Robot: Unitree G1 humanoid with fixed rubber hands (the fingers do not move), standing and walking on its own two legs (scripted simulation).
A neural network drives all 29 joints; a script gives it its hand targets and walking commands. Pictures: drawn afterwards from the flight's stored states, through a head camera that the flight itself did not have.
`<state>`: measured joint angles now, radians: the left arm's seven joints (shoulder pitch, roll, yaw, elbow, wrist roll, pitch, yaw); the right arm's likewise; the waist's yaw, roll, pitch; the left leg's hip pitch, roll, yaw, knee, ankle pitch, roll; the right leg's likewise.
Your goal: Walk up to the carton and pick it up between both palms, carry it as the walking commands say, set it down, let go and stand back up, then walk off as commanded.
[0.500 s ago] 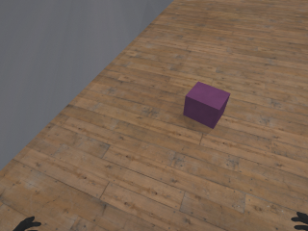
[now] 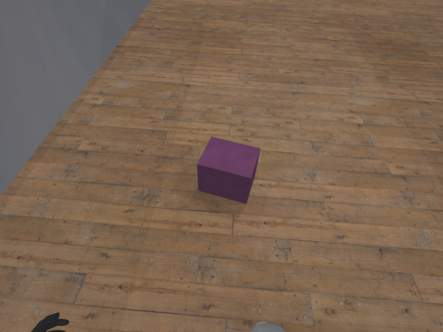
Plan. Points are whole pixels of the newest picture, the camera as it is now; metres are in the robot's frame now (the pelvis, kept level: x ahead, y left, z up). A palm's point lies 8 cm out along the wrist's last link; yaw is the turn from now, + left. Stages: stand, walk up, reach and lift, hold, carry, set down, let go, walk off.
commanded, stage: walk up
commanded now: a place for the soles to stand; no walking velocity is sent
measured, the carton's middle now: (228, 169) +1.03 -0.12 -0.65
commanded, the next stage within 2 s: none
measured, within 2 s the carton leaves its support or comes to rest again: neither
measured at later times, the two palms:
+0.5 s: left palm (66, 268) +0.29 +0.31 -0.09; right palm (389, 253) +0.27 -0.37 -0.07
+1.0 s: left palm (96, 195) +0.45 +0.28 -0.06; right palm (369, 200) +0.42 -0.40 -0.08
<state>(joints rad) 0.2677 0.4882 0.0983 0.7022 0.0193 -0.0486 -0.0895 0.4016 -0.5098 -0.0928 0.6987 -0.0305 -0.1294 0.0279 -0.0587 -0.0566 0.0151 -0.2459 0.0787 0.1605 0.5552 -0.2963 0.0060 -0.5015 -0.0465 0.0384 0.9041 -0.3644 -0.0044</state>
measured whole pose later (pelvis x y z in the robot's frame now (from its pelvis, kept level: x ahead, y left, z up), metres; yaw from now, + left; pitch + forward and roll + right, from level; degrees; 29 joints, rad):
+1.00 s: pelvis +0.36 -0.06 +0.00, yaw -6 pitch -1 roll +0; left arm 0.36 0.50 0.09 0.71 0.01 -0.10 -0.04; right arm 0.32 -0.47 -0.07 0.73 -0.01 -0.08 0.06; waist 0.04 0.02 0.06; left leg -0.48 0.07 0.04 0.76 -0.32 0.01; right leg -0.28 -0.04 -0.06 0.63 -0.33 -0.02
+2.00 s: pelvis +0.47 -0.06 +0.01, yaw -7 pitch -2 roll -1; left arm 0.17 0.43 0.06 1.03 0.02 -0.07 0.02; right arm 0.05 -0.46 -0.06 0.98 -0.05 0.02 0.07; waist 0.00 0.02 0.03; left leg -0.29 0.03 -0.01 0.73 -0.41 0.02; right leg -0.18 -0.03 -0.05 0.43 -0.22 -0.01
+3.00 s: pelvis +0.64 +0.04 -0.01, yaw -22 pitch -2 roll +0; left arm 0.14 0.47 0.02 0.91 0.00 -0.04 0.01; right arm 0.05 -0.44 -0.04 0.88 0.01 -0.02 0.01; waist 0.01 -0.01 0.08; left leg -0.33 0.09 0.09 0.71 -0.36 -0.02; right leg -0.33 0.00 0.07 0.70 -0.35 0.03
